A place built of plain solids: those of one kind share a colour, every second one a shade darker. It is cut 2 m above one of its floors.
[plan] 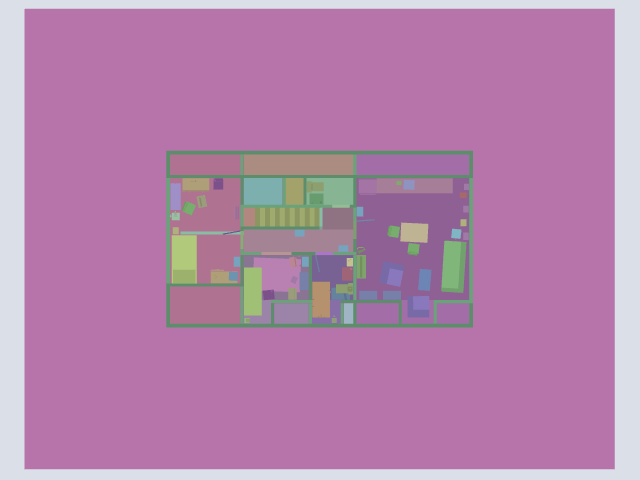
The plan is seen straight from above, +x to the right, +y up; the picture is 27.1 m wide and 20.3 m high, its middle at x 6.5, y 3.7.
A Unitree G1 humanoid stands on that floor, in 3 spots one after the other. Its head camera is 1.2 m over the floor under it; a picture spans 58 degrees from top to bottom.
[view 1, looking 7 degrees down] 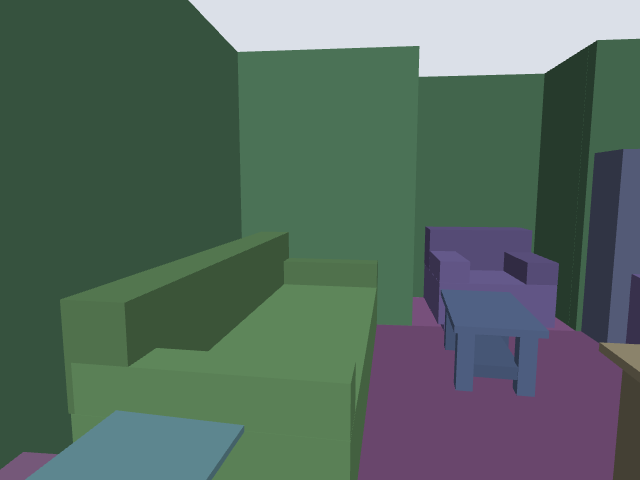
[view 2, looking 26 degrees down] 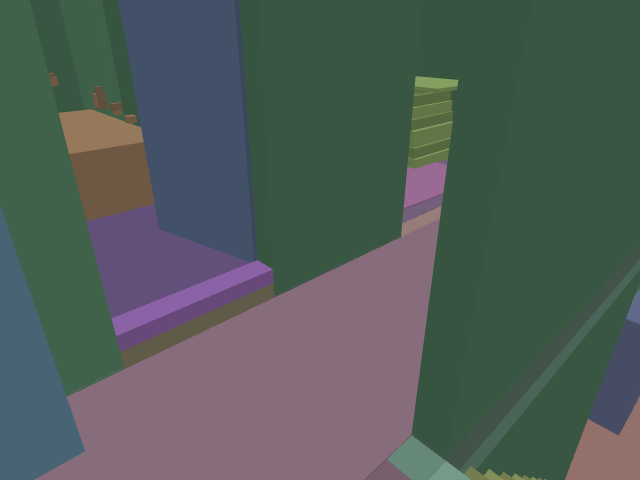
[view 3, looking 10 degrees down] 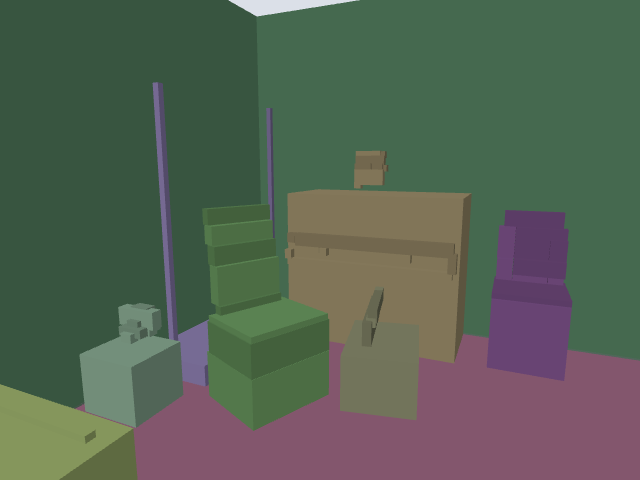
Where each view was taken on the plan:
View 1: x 11.72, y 4.88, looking -84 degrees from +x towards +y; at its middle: wall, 3.76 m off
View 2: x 7.38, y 4.67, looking -133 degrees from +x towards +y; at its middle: wall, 2.25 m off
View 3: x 2.08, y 3.23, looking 114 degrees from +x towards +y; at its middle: chest_drawers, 2.79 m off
